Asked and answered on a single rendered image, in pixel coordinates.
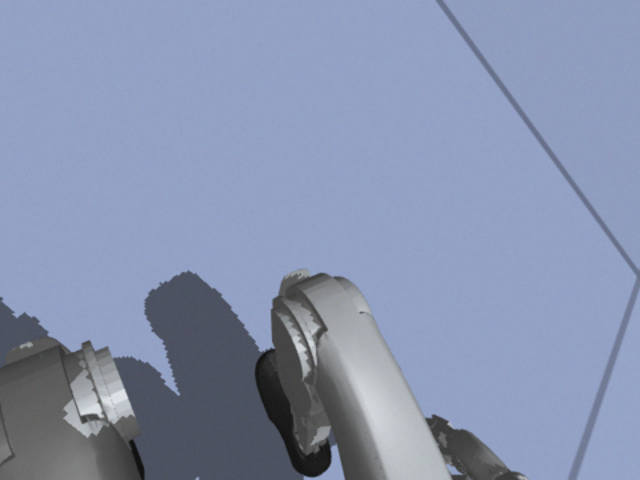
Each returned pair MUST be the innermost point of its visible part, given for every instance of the right robot hand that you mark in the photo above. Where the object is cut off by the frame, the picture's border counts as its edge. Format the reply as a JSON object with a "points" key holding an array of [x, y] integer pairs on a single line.
{"points": [[464, 451]]}

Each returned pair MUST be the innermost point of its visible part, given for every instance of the left robot foot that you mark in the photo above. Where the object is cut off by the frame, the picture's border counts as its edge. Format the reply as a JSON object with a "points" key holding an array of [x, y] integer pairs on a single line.
{"points": [[137, 459]]}

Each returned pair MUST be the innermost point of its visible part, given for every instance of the right robot foot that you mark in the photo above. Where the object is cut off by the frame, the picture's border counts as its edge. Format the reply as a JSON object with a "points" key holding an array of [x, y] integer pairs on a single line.
{"points": [[278, 410]]}

